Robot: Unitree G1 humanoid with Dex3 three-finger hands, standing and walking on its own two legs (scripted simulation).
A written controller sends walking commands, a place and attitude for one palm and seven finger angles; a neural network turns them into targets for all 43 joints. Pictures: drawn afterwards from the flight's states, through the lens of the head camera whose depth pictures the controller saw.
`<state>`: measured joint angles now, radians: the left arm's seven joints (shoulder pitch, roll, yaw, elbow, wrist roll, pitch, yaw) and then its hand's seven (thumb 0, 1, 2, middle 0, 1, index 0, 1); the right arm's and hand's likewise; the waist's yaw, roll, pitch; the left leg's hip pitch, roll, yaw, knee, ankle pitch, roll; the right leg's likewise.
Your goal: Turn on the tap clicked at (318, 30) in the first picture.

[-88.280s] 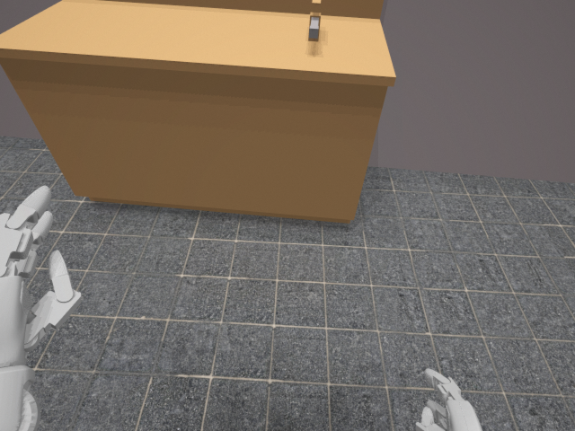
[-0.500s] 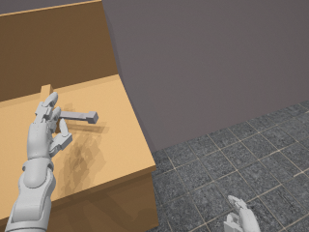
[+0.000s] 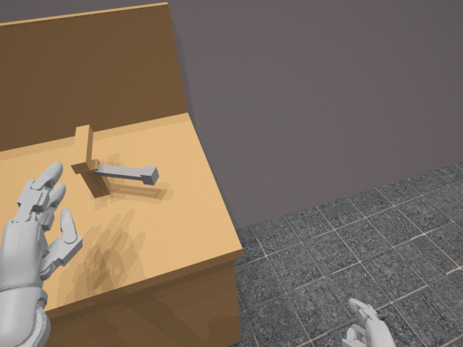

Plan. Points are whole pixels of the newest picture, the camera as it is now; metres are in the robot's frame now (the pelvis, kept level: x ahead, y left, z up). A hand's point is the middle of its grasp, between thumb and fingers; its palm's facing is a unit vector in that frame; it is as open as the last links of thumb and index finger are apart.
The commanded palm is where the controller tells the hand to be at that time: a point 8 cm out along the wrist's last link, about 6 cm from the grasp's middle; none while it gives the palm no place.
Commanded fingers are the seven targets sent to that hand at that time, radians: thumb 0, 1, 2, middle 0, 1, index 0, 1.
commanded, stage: draw the hand back beside the body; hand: left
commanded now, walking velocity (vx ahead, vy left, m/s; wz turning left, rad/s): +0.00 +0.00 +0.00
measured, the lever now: (150, 175) +0.42 +0.23 +0.07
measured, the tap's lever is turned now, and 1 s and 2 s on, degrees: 60 60 60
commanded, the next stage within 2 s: step back with the hand held close in 0.26 s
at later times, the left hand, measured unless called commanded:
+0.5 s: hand (72, 235) +0.21 +0.24 +0.17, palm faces +0.41 -0.82 -0.40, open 7.4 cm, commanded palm +0.16 +0.28 +0.17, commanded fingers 0.00 0.90 0.90 -0.20 -0.30 -0.20 -0.30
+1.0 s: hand (39, 289) +0.14 +0.26 +0.14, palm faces +0.38 -0.82 -0.43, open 7.4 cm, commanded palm +0.09 +0.30 +0.17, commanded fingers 0.00 0.90 0.90 -0.20 -0.30 -0.20 -0.30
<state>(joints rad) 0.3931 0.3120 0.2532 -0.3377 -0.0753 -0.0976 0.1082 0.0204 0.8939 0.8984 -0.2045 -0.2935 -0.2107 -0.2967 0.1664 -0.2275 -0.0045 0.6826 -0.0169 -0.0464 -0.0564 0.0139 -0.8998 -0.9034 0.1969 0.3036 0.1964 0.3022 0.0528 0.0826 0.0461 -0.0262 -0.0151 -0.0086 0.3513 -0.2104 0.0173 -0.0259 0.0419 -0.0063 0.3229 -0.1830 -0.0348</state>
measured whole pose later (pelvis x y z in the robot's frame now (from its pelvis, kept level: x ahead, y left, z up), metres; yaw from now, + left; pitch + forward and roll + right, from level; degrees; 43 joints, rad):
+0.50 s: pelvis +0.00 +0.00 +0.00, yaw +0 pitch -3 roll -1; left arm 0.41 0.34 0.31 -0.37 -0.06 -0.12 0.11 0.02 0.89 0.90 -0.21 -0.30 -0.21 -0.30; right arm 0.16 -0.23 0.00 0.64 -0.01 -0.03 -0.07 0.01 -0.90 -0.90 0.20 0.30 0.20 0.30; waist 0.04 0.09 0.02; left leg -0.12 0.00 -0.02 0.40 -0.22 0.01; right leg -0.10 0.05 -0.01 0.34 -0.18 -0.04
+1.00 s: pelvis -0.07 +0.02 -0.01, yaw +0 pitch -1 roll -2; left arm 0.48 0.35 0.30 -0.42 -0.02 -0.14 0.14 0.02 0.89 0.90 -0.21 -0.30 -0.21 -0.30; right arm 0.20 -0.24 -0.03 0.57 0.01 0.04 -0.09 0.01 -0.90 -0.90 0.20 0.30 0.20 0.30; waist 0.01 0.07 -0.01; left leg -0.33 -0.02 -0.01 0.51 -0.17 0.05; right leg -0.30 0.04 -0.01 0.43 -0.14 0.00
